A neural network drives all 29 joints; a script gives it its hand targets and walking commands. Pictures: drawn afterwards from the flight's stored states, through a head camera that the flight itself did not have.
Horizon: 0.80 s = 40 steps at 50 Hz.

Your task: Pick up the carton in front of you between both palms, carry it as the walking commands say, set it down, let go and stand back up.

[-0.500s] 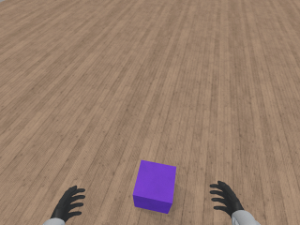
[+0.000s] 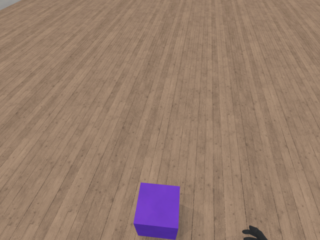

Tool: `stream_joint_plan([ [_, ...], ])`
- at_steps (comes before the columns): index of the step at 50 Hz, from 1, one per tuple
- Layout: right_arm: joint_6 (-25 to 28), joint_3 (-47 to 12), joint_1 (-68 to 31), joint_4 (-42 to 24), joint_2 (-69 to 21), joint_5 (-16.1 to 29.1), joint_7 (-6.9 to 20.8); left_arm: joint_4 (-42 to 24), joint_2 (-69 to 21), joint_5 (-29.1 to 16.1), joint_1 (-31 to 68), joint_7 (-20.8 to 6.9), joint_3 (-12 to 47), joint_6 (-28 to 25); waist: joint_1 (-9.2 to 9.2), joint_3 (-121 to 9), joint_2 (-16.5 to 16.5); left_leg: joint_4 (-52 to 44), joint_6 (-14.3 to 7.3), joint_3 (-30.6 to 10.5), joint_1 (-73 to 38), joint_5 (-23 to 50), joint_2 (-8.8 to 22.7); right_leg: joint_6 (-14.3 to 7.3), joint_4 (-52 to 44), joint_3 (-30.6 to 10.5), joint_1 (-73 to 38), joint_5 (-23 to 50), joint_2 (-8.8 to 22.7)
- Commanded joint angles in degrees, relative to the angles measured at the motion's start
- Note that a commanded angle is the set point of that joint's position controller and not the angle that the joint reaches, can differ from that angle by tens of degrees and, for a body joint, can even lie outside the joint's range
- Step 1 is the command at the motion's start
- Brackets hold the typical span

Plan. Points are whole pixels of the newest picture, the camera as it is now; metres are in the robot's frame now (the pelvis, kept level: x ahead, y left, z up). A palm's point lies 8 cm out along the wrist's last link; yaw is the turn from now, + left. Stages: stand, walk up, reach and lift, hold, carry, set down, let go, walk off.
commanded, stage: stand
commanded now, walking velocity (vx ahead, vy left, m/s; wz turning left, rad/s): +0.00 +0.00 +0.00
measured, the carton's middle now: (158, 211) +0.38 +0.00 -0.64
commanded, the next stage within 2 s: none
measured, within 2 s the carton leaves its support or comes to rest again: neither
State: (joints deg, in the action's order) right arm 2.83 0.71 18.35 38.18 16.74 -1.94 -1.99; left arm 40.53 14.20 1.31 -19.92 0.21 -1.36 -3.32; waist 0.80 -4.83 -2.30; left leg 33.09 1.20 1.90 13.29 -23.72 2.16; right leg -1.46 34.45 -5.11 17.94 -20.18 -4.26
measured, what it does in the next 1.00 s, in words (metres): stands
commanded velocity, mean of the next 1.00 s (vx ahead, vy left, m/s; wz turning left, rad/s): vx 0.00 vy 0.00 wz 0.00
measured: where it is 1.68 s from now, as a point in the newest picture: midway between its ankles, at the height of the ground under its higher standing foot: outside the picture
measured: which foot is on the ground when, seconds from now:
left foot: down 0.00-1.00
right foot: down 0.00-1.00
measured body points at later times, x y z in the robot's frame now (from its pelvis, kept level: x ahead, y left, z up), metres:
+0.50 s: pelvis +0.01 -0.01 -0.01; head +0.01 -0.02 +0.44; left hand +0.11 +0.24 -0.12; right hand +0.05 -0.28 -0.14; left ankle -0.07 +0.13 -0.73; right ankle -0.03 -0.11 -0.73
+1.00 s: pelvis +0.00 +0.00 +0.00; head +0.00 -0.02 +0.45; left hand +0.07 +0.25 -0.13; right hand -0.04 -0.26 -0.15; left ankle -0.07 +0.13 -0.73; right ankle -0.03 -0.11 -0.73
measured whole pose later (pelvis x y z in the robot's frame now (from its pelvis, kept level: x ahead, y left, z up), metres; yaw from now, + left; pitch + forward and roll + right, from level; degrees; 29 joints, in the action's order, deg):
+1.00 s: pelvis +0.00 +0.00 +0.00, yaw -5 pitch +1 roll +1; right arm -1.3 -0.7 22.7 53.5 14.8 -1.3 -2.6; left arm 49.2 12.7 0.7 -19.7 2.2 0.2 0.3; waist 1.1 -1.4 -0.9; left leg 30.2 1.4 7.2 7.6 -23.3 2.9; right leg -1.7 35.6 -9.4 16.1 -19.9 -5.3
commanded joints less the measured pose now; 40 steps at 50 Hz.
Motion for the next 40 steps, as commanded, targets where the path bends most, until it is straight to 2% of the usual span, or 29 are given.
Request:
stream_joint_plan([
  [1,0.43,0.98,1.31,-2.81,5.76,0.46,-0.48,-3.03,6.48,-0.22,-1.35,0.52,-1.3,-0.45,0.33,-1.26,2.52,-1.19,-0.18,-3.09,-2.68,18.75,3.62,-0.77,-2.12,-5.54,0.74,28.95,5.97],
  [6,-0.45,0.59,3.23,-1.35,5.82,0.82,-0.91,-2.35,6.46,-0.34,-2.06,0.93,-1.04,0.36,0.27,-0.34,1.68,-0.14,-0.39,-1.59,-2.65,22.85,3.72,-1.18,-0.35,-5.74,1.04,30.99,5.56],
  [10,-1.07,0.44,4.28,-0.4,5.81,0.98,-1.18,-1.95,6.33,-0.44,-1.92,1.22,-0.87,0.92,0.33,-0.05,1.9,0.2,-0.52,-0.44,-2.84,23.29,3.55,-1.49,0.5,-6.12,0.76,32.42,5.34],
  [26,-3.1,0.4,6.06,3.85,5.82,0.8,-1.37,-0.21,6.3,-0.34,-1.5,1.92,-0.59,2.45,0.59,3.12,3.39,-2.31,-1.35,1.36,-3.99,14.38,3.15,-2.04,-0.63,-8.16,2.0,27.12,4.54],
  [40,-3.67,0.12,7.66,9.92,4.99,0.62,-0.95,3.32,5.84,-0.47,-2.29,2.06,-0.35,2.96,0.48,5.53,3.26,-5.15,-1.67,1.67,-5.81,12.78,3.42,-2.15,-3.07,-9.0,2.12,23.39,4.35],
])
